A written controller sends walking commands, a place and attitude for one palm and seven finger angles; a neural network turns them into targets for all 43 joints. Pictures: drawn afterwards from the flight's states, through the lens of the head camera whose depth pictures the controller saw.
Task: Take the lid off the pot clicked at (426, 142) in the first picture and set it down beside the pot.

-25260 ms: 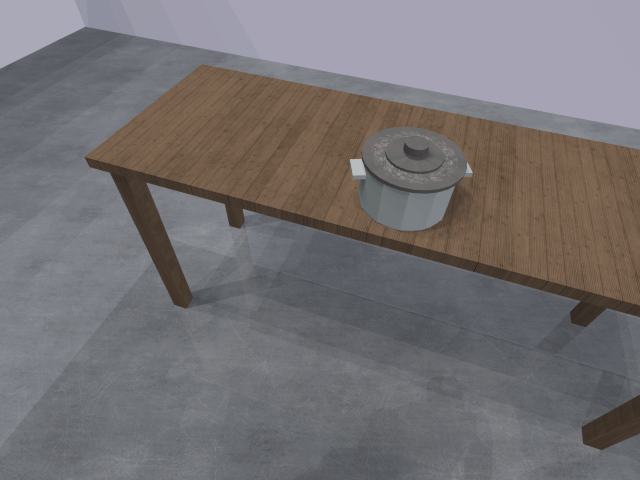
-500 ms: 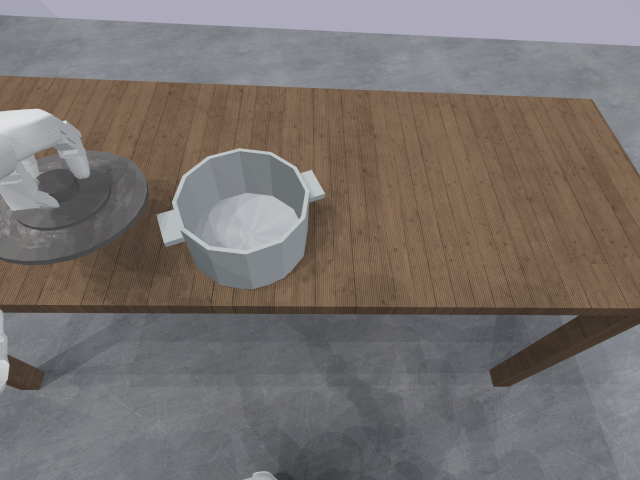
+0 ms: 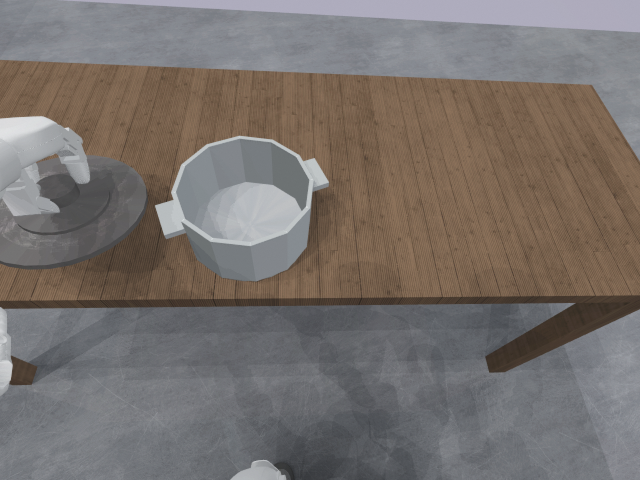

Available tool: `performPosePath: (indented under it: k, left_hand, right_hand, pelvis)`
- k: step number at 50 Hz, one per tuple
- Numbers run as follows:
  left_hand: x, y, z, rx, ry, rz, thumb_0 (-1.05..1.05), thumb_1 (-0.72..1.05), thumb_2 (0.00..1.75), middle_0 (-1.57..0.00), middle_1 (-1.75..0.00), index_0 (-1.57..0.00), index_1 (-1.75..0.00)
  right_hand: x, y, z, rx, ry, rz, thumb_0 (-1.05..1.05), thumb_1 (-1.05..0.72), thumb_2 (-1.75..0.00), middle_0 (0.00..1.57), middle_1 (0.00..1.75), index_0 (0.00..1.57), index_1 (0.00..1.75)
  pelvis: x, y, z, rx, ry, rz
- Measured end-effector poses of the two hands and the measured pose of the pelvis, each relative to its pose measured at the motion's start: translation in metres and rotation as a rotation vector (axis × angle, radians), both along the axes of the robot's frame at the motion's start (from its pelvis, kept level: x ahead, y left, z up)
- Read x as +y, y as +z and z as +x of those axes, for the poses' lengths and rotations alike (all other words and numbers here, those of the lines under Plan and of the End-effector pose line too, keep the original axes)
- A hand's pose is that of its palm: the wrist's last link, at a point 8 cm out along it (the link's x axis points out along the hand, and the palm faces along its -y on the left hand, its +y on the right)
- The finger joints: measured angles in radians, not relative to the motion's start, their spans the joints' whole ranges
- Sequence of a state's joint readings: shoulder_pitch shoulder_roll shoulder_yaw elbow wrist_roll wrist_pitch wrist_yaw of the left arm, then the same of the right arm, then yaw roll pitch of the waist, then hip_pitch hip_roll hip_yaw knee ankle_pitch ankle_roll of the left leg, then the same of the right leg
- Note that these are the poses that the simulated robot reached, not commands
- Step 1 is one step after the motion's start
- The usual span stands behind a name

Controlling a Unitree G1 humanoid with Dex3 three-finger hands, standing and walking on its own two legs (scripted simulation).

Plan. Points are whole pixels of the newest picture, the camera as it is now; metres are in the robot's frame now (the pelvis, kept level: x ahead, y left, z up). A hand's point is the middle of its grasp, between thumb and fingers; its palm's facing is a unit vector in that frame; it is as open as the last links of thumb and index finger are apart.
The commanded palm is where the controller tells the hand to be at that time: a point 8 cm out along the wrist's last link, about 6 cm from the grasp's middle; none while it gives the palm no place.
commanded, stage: lower the lid onto the table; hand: left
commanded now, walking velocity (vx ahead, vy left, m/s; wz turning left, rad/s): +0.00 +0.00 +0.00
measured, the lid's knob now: (57, 191) +0.47 +0.33 +0.04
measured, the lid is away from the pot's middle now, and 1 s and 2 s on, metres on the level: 0.24 0.23 0.24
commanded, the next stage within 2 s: open the fingers wide in 1.00 s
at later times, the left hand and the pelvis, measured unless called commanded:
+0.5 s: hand (49, 200) +0.45 +0.33 +0.04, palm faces -0.48 -0.08 -0.87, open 7.9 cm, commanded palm +0.50 +0.32 +0.11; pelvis +0.00 +0.01 -0.01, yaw -1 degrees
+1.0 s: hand (68, 210) +0.46 +0.33 +0.01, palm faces -0.48 -0.08 -0.87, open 8.0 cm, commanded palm +0.51 +0.31 +0.07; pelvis -0.01 +0.02 -0.02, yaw -1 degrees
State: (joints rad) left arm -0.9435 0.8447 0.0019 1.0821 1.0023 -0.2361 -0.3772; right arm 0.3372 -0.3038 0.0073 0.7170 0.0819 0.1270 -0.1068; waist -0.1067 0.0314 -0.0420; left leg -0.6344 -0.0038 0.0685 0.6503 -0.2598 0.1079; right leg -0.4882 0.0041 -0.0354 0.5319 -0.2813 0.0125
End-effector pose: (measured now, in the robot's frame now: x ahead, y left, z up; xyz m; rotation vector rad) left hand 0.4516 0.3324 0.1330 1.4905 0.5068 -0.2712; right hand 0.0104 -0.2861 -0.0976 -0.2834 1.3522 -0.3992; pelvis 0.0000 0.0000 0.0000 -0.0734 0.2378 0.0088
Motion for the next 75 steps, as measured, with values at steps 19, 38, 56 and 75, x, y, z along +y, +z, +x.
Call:
performPosePath:
  k: [19, 38, 56, 75]
  left_hand:
    - [0.004, -0.024, 0.006, -0.003, -0.002, -0.018, -0.04, 0.18, 0.82, -0.78, -0.99, -0.64, -0.93]
    - [0.000, -0.052, 0.012, -0.004, -0.030, -0.021, -0.04, 0.18, 0.82, -0.78, -0.99, -0.64, -0.93]
    - [-0.001, -0.073, 0.012, 0.002, -0.007, -0.037, -0.03, 0.18, 0.81, -0.79, -1.00, -0.64, -0.93]
    - [0.007, -0.076, -0.013, -0.007, 0.010, -0.023, 0.00, 0.25, 0.79, -0.72, -1.01, -0.57, -0.94]
  right_hand:
    - [0.010, 0.000, -0.016, 0.030, -0.016, -0.017, 0.00, -0.90, -0.90, 0.21, 0.30, 0.20, 0.30]
    - [0.016, -0.003, -0.034, 0.073, -0.034, -0.031, 0.00, -0.90, -0.90, 0.21, 0.30, 0.20, 0.30]
    - [0.021, -0.009, -0.048, 0.100, -0.053, -0.024, 0.00, -0.90, -0.90, 0.21, 0.30, 0.20, 0.30]
    - [0.021, -0.014, -0.018, 0.035, -0.004, 0.003, 0.00, -0.90, -0.90, 0.21, 0.30, 0.20, 0.30]
  pelvis:
    - [0.010, -0.005, -0.003, 0.029, -0.006, -0.011]
    - [0.016, -0.013, -0.007, 0.061, -0.010, -0.024]
    - [0.016, -0.022, -0.013, 0.090, -0.013, -0.033]
    - [0.017, -0.021, -0.015, 0.062, -0.001, -0.033]
